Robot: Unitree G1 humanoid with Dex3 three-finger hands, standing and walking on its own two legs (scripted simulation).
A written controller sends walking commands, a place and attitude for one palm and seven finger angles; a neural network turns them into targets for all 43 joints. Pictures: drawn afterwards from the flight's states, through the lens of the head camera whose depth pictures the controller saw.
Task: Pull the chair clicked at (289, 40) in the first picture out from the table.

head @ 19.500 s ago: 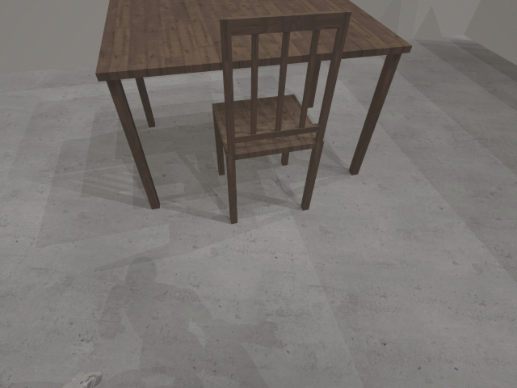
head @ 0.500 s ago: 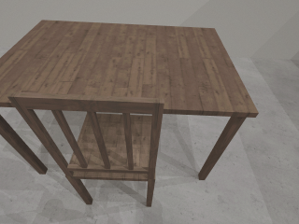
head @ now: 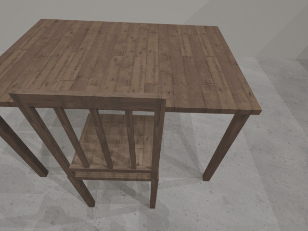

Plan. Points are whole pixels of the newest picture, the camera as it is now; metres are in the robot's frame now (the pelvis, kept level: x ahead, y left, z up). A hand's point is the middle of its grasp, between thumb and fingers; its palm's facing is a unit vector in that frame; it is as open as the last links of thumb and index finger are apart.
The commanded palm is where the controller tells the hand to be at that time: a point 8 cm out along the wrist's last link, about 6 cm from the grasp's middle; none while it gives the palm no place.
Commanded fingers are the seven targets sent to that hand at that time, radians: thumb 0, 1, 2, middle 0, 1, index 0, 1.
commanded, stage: come to a stop and stand still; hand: left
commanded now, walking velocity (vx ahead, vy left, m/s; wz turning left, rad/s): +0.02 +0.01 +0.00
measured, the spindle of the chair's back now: (103, 143) +0.40 +0.20 -0.07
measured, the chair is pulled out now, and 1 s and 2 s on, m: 0.00 0.00 0.00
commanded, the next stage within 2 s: look again from close up in 0.92 s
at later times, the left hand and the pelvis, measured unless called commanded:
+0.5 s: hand out of the picture +0.03 +0.21 -0.19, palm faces +0.06 -0.98 -0.18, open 7.3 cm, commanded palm none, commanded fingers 0.00 0.90 0.90 -0.20 -0.30 -0.20 -0.30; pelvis +0.03 +0.05 -0.01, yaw +2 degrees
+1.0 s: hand out of the picture -0.01 +0.22 -0.18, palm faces +0.06 -0.98 -0.16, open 7.3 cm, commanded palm none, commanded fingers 0.00 0.90 0.90 -0.20 -0.30 -0.20 -0.30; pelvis +0.01 +0.06 +0.00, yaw +2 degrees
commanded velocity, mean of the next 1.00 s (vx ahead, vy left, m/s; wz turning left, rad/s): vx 0.00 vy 0.00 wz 0.00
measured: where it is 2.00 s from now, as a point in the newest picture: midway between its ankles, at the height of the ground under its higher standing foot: outside the picture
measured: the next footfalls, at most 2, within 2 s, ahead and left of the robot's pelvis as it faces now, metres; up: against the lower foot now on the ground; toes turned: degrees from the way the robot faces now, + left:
none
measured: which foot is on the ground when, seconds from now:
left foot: down 0.00-1.00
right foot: down 0.00-1.00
